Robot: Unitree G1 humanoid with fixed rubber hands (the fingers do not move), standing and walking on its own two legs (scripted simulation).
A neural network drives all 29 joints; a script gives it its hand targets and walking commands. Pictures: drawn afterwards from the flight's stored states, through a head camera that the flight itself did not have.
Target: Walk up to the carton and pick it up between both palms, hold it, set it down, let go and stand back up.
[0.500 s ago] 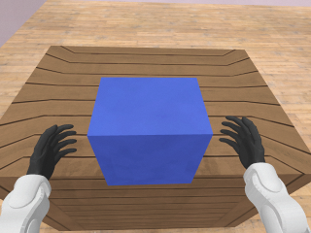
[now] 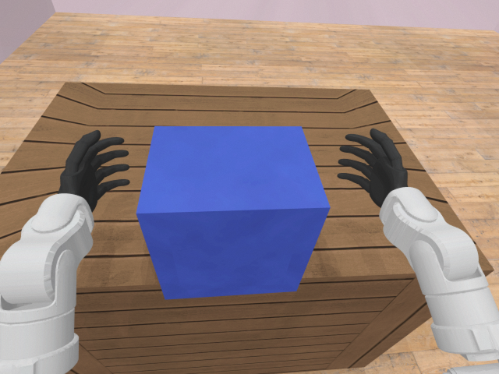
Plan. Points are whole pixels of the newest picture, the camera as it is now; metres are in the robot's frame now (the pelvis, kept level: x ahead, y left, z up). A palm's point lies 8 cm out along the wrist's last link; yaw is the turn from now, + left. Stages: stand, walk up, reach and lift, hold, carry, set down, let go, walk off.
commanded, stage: reach and lift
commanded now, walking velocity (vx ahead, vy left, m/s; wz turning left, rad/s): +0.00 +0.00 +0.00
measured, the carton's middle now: (231, 215) +0.36 +0.05 +0.08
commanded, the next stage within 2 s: none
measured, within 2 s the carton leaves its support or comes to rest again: neither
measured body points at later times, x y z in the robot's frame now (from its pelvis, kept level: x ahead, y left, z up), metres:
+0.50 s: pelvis +0.01 -0.01 +0.00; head +0.02 +0.02 +0.45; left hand +0.39 +0.26 +0.22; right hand +0.43 -0.16 +0.23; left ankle +0.09 +0.12 -0.74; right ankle -0.06 -0.13 -0.74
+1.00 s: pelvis +0.00 -0.01 +0.00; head +0.02 +0.01 +0.45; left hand +0.38 +0.26 +0.15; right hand +0.41 -0.16 +0.15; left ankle +0.09 +0.12 -0.74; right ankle -0.06 -0.13 -0.74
